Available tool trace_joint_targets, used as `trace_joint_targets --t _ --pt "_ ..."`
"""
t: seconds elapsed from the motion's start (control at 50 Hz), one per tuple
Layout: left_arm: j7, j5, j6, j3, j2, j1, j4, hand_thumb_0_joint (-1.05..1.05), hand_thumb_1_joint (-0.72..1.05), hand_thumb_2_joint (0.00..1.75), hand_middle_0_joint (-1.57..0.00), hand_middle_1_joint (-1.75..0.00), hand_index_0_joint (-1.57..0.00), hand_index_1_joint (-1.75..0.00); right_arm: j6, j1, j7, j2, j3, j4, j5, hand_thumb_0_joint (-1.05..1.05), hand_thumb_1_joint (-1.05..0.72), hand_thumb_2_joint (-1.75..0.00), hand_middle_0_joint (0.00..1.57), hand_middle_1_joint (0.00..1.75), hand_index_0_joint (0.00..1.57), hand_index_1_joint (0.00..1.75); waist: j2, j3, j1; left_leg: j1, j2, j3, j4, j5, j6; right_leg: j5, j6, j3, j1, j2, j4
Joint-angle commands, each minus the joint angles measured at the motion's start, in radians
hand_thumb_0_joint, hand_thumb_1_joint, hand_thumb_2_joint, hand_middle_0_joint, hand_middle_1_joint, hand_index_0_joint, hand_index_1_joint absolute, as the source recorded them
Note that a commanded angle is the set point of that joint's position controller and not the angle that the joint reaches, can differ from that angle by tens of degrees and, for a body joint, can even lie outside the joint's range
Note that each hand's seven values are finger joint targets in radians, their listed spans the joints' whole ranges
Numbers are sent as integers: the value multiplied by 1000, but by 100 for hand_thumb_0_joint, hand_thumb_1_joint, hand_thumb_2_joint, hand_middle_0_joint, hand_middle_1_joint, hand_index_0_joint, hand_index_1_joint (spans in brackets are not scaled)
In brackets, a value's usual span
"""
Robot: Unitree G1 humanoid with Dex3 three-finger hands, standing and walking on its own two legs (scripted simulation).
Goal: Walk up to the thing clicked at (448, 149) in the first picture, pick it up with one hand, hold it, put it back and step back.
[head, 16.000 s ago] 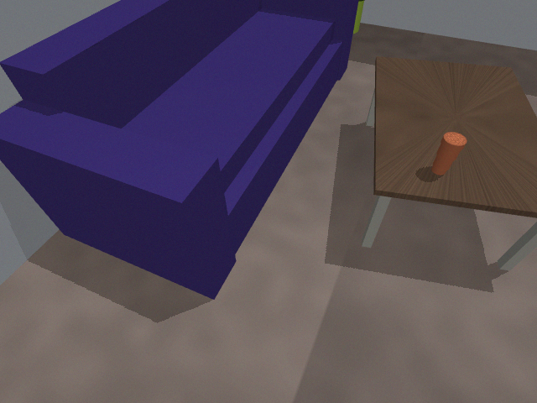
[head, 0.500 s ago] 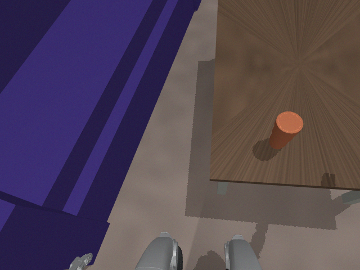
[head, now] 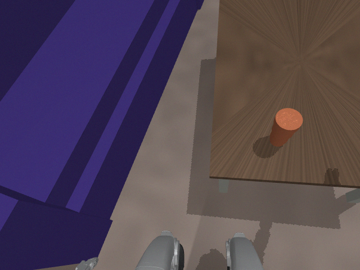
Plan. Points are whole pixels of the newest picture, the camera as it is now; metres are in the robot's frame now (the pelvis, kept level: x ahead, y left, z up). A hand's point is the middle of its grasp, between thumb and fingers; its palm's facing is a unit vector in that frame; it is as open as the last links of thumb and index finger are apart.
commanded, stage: approach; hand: right
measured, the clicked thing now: (282, 130) +0.51 -0.25 -0.23
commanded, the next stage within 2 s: close in in 0.76 s
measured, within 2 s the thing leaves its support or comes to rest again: neither
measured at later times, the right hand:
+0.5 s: hand out of the picture +0.43 -0.39 -0.06, palm faces +0.25 +0.97 +0.00, open 17.4 cm
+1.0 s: hand (307, 144) +0.47 -0.33 -0.26, palm faces +0.25 +0.97 -0.01, open 17.5 cm
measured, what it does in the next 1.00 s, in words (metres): lowers itself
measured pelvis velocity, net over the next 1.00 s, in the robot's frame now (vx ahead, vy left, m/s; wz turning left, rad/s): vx -0.08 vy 0.01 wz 0.09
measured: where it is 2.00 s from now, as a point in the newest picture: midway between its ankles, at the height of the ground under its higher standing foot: outside the picture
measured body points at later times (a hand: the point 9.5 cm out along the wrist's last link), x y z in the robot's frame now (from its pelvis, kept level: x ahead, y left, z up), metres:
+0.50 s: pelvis -0.02 +0.01 -0.10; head +0.18 -0.06 +0.30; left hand +0.07 +0.28 -0.19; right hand +0.41 -0.44 -0.06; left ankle +0.04 +0.16 -0.66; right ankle +0.01 -0.11 -0.66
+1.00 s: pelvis -0.08 +0.01 -0.29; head +0.17 -0.04 +0.08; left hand -0.03 +0.29 -0.39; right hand +0.45 -0.38 -0.25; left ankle +0.03 +0.16 -0.66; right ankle +0.00 -0.11 -0.66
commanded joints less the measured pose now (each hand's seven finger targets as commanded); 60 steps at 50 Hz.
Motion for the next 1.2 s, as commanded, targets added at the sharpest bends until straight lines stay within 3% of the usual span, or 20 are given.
trace_joint_targets --t 0.0,0.08,0.16,0.32,0.4,0.46,0.58,0.66,0.76,0.8,0.9,0.92,0.94,0.98,1.02,1.04,1.08,1.1,1.14,1.18 --pt "20 -7 -25 69 223 129 -53 0 89 89 -20 -30 -20 -30 -70 -317 2 -430 -43 -183 30 0 51 -6 5 5 5 5 -270 -367 -21 119 -19 5 -57 144 75 324 -2 28 291 -8 -187" --pt "23 -7 -25 67 232 134 -56 0 89 88 -20 -30 -20 -30 -65 -334 0 -480 -57 -174 21 0 55 -6 4 6 5 6 -268 -396 -21 136 -21 5 -55 150 72 305 -6 14 278 1 -176" --pt "15 -5 -31 49 213 110 -50 0 89 89 -20 -30 -20 -30 -99 -335 7 -406 -29 -90 43 0 53 -5 5 5 5 5 -222 -303 2 38 -23 4 -16 90 73 214 -14 15 160 -5 -134" --pt "0 13 -46 31 221 73 -77 0 88 89 -20 -30 -20 -30 -255 -292 59 -288 -27 -46 129 0 52 -6 5 5 5 5 -223 -419 19 -196 -31 12 221 76 66 258 -14 16 -2 -10 107" --pt "1 16 -40 25 236 70 -80 0 89 89 -20 -30 -19 -30 -297 -338 78 -367 -91 -154 151 0 52 -4 6 5 6 5 -296 -572 9 -304 -32 16 365 110 69 384 -8 21 -44 -8 254" --pt "-2 26 -23 26 243 65 -67 0 89 88 -19 -29 -19 -29 -308 -350 80 -416 -137 -179 136 0 51 -4 6 4 6 4 -350 -626 -1 -381 -27 23 476 136 73 471 6 32 -87 -11 348" --pt "-18 50 -2 36 254 55 -59 0 90 88 -19 -29 -19 -29 -298 -537 41 -503 -194 -247 74 0 53 -5 5 5 5 5 -425 -744 13 -463 -17 14 621 130 75 373 9 17 -211 -5 497" --pt "-38 62 16 39 251 59 -45 0 89 88 -20 -30 -20 -30 -261 -542 -5 -408 -126 -162 13 0 53 -4 6 5 5 5 -427 -727 55 -592 -18 34 714 107 73 371 13 31 -261 -9 579" --pt "-71 63 44 16 248 60 -57 0 90 88 -20 -30 -20 -30 -245 -604 -57 -409 -108 -190 -15 0 57 -3 5 5 5 5 -385 -756 91 -609 -15 40 817 122 69 308 0 24 -448 5 706" --pt "-80 64 54 10 249 53 -58 0 90 88 -20 -30 -20 -30 -237 -580 -74 -368 -90 -136 -19 0 56 -4 5 5 5 5 -333 -676 116 -655 -15 57 853 91 63 242 -4 28 -553 7 747" --pt "-93 59 95 18 287 37 -93 0 89 88 -21 -30 -21 -30 -224 -621 -131 -466 -127 -225 -54 0 52 -4 6 4 6 4 -383 -717 79 -689 -13 63 914 -38 57 69 -6 18 -660 18 781" --pt "-95 56 100 8 263 32 -98 0 89 88 -21 -30 -21 -30 -223 -678 -141 -418 -86 -278 -55 0 51 -5 6 4 6 4 -404 -726 80 -722 -13 65 930 -53 59 41 -4 17 -659 18 779" --pt "-97 57 107 29 286 33 -96 0 89 88 -21 -30 -21 -30 -212 -665 -156 -417 -102 -262 -55 0 49 -4 6 4 6 4 -426 -722 82 -745 -13 70 935 -91 59 -6 -4 21 -665 20 775" --pt "-93 53 118 40 284 44 -101 0 90 87 -20 -30 -21 -29 -204 -748 -182 -403 -69 -391 -66 0 48 -5 5 4 5 4 -487 -809 82 -743 -11 68 952 -82 61 -13 0 16 -602 20 775" --pt "-92 46 125 53 280 42 -91 0 90 88 -20 -30 -21 -29 -150 -691 -196 -245 14 -236 -69 0 49 -5 5 4 4 4 -399 -680 135 -807 -16 82 937 -163 56 -141 -11 30 -694 22 768" --pt "-91 41 126 53 273 40 -88 0 90 88 -20 -30 -21 -29 -141 -732 -202 -191 60 -271 -67 0 47 -6 5 4 5 4 -387 -627 150 -852 -14 84 934 -202 56 -214 -13 42 -724 22 755" --pt "-87 34 126 54 280 36 -99 0 89 88 -20 -30 -21 -30 -135 -821 -225 -232 75 -417 -80 0 48 -6 4 5 4 5 -448 -690 120 -858 -11 74 933 -230 60 -279 -11 55 -679 27 721" --pt "-87 28 131 58 279 51 -93 0 90 87 -20 -30 -21 -29 -114 -801 -237 -238 86 -410 -85 0 47 -6 4 4 4 4 -443 -722 108 -818 -11 68 916 -234 60 -284 -13 39 -659 31 715" --pt "-85 17 133 70 277 54 -95 0 91 86 -20 -30 -21 -29 -85 -759 -257 -173 119 -375 -79 0 49 -5 5 4 4 4 -380 -673 120 -819 -12 70 906 -249 57 -302 -19 38 -710 33 714" --pt "-81 11 131 64 267 66 -86 0 91 86 -20 -30 -22 -29 -78 -736 -277 -173 99 -375 -51 0 47 -5 5 4 5 4 -365 -647 105 -827 -11 68 918 -226 61 -268 -20 35 -744 35 725"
